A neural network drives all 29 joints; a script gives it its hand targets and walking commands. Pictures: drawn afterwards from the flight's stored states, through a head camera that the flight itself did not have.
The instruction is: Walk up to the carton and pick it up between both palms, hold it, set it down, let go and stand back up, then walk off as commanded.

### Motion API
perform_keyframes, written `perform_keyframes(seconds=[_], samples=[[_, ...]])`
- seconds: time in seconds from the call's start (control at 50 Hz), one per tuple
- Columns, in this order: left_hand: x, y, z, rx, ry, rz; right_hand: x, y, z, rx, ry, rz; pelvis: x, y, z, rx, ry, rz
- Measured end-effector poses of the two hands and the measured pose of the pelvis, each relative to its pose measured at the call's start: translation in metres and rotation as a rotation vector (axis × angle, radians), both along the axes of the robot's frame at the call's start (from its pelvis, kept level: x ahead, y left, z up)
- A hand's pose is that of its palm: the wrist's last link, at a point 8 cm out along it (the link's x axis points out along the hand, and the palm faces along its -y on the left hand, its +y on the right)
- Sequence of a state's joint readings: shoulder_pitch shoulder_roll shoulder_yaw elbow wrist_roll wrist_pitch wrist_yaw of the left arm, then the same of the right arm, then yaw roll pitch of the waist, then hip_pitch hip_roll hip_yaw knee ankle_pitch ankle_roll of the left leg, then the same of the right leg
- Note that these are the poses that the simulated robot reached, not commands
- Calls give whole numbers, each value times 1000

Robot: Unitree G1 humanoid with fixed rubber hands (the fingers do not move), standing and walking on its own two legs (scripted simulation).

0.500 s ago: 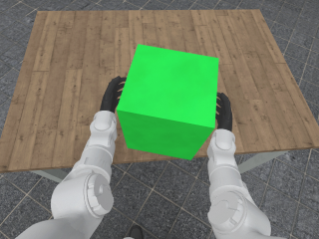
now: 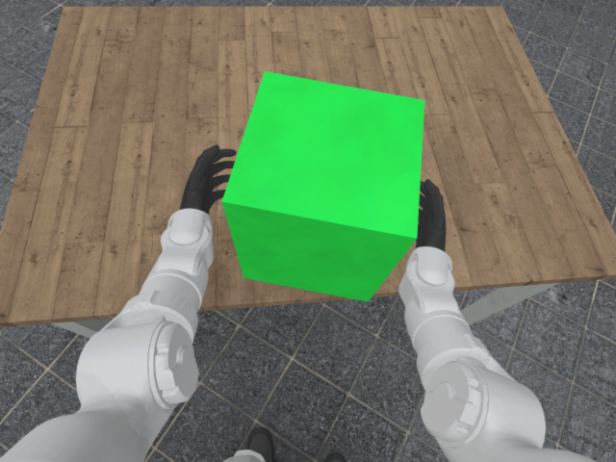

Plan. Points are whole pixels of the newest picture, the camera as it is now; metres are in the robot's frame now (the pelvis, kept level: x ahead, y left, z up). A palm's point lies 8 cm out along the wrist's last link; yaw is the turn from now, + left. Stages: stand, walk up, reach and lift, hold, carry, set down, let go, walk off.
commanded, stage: set down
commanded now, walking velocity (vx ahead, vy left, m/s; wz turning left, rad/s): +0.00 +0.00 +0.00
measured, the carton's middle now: (322, 200) +0.47 -0.01 -0.03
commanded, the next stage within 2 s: none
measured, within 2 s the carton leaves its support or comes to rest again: neither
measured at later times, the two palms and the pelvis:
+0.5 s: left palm (191, 198) +0.45 +0.17 +0.00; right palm (425, 246) +0.39 -0.15 -0.02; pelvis -0.02 +0.01 -0.01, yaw -1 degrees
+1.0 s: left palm (191, 241) +0.39 +0.17 -0.03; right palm (428, 264) +0.36 -0.15 -0.01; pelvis -0.04 +0.00 -0.01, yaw -2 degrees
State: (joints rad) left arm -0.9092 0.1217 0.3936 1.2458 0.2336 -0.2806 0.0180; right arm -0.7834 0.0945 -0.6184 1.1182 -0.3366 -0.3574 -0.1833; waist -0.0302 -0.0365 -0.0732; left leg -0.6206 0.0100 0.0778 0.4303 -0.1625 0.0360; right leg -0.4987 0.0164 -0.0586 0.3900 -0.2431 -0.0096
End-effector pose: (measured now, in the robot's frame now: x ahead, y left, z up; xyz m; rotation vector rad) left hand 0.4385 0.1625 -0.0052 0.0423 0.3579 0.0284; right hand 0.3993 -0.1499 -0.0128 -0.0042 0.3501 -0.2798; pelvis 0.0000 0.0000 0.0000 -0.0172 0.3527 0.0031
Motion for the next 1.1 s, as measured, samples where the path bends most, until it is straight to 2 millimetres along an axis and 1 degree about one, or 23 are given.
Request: perform_keyframes(seconds=[0.14,0.28,0.4,0.54,0.72,0.8,0.9,1.02,1.1], samples=[[10,12,-9,2,-2,-5,-3,1,-15,37,28,-37,-10,4,-8,-12,68,-6],[18,12,-1,-2,-61,-21,1,1,-14,21,14,-21,-16,9,-13,-20,112,-8],[11,12,-2,-2,-46,-26,-2,2,-10,26,1,-29,-20,10,-13,-22,104,-9],[6,10,3,4,-57,-30,-9,3,-6,18,-25,-21,-26,9,-14,-22,93,-10],[-1,3,7,8,-60,-58,-16,3,-3,9,-44,-7,-32,6,-14,-22,84,-13],[-8,1,3,11,-46,-68,-19,4,0,2,-66,-3,-35,5,-14,-23,80,-14],[-24,4,-10,25,-5,-75,-26,5,2,-3,-87,4,-39,4,-14,-24,75,-15],[-47,11,-27,31,41,-68,-38,5,0,-7,-85,6,-45,5,-15,-26,66,-16],[-60,16,-32,33,49,-63,-49,5,-4,-6,-73,8,-50,7,-15,-28,59,-17]])
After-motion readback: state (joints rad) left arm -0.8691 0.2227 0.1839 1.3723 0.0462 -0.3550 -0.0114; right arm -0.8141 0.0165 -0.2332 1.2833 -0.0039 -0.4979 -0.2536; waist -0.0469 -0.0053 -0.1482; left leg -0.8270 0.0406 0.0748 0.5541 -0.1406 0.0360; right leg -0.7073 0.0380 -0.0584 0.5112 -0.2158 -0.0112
